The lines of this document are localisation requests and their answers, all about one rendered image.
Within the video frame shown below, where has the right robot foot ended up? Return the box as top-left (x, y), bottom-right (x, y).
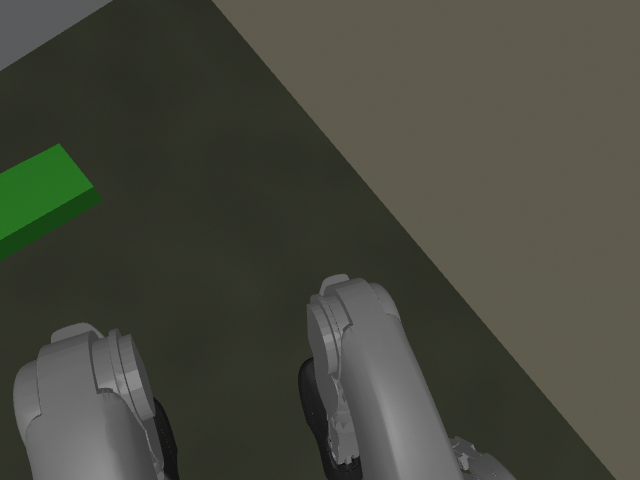
top-left (298, 357), bottom-right (363, 480)

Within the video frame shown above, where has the left robot foot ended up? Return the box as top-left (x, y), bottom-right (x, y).
top-left (153, 397), bottom-right (180, 480)

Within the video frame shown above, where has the carton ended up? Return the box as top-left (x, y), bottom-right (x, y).
top-left (0, 144), bottom-right (103, 261)

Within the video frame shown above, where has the right robot hand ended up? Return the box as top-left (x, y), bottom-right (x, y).
top-left (449, 436), bottom-right (517, 480)

